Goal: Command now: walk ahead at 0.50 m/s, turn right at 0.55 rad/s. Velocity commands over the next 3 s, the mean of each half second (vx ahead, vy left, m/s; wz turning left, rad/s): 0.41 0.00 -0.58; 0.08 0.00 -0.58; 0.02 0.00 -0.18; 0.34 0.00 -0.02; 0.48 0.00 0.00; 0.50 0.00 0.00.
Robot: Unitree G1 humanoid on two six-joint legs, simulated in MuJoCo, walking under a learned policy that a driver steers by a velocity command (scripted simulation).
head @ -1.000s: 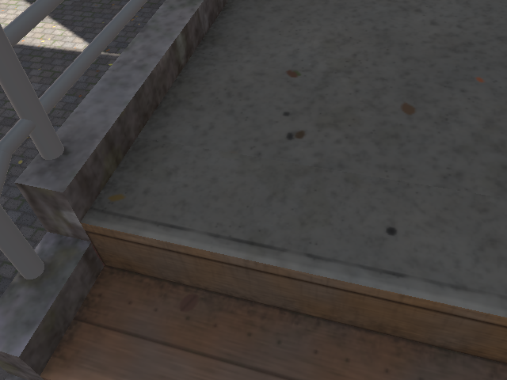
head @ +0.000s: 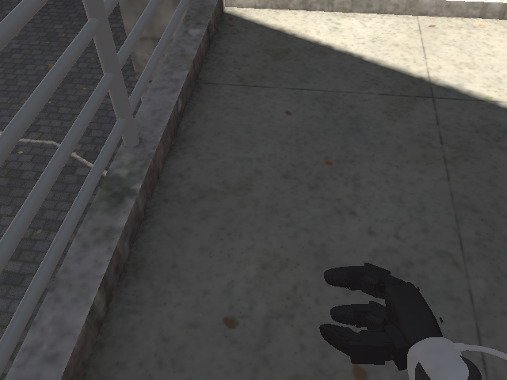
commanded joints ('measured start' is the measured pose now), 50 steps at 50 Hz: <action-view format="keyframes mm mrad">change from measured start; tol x32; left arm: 1 -50 87 52 -45 -11 16 -1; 17 -655 94 38 -293 -57 40 28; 27 -124 370 155 -198 -20 25 138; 50 -304 207 123 -491 -102 149 161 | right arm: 1 583 -296 -109 136 -27 -26 -42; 7 333 46 -53 276 7 -73 -48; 26 761 -89 -126 177 -15 -87 -77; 50 479 -257 -193 32 54 -20 -121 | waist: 1 -301 343 -125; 5 -89 -36 18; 22 -80 156 125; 26 -126 -207 -364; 31 -145 19 59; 50 -141 64 -30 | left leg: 1 754 313 -1054 -831 -406 267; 9 551 187 -111 -957 311 113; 22 1231 282 118 -988 1244 52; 24 1179 223 129 -819 1193 -14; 27 453 -24 -94 -215 -197 -212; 41 388 55 -244 -140 186 -192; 50 901 111 -300 -874 492 -69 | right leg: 1 -701 62 137 1182 167 -33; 5 -821 -33 22 1301 92 -99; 22 -445 -15 -247 -124 135 27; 27 701 -363 407 -266 913 -412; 32 -57 -180 164 -439 369 -221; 50 -300 39 129 -36 -174 13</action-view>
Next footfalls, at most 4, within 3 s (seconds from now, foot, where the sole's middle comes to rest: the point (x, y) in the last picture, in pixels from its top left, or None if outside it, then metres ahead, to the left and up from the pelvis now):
0.48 right None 0.38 -0.18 -0.64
1.00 left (300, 379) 0.50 -0.01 -0.64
1.30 right None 0.29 -0.19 -0.64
2.08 right None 0.49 -0.39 -0.64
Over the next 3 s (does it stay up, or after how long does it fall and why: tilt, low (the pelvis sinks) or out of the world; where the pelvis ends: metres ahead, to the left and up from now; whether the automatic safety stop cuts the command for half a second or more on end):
stays up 0.86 -0.51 0.14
